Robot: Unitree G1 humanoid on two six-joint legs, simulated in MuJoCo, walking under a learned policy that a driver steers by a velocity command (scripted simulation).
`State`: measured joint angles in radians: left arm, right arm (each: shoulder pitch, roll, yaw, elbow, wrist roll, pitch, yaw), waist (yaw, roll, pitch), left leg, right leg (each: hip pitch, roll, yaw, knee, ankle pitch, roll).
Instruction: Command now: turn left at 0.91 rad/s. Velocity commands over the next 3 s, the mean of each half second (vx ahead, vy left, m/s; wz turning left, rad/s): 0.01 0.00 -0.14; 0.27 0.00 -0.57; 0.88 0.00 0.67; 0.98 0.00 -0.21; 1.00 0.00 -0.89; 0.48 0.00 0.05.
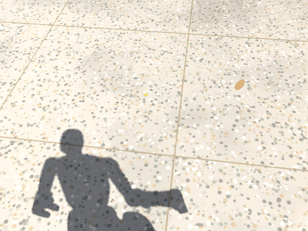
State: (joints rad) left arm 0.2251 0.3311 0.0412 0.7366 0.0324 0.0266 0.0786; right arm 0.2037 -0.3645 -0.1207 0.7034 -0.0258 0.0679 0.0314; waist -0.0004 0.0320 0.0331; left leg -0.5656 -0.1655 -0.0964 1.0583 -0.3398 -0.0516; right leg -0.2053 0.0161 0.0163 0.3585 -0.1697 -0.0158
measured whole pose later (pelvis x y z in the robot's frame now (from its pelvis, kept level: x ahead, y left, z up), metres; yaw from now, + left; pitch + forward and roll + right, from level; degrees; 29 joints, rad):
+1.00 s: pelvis +0.05 -0.01 +0.00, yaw -26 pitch +2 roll +0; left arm 0.31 0.28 0.05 0.70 0.03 -0.03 -0.02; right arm 0.24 -0.32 -0.05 0.78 -0.02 0.02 0.05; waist 0.01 0.01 -0.06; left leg -0.52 0.03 0.00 0.78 -0.17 -0.03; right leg -0.10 0.10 0.10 0.29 -0.22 -0.09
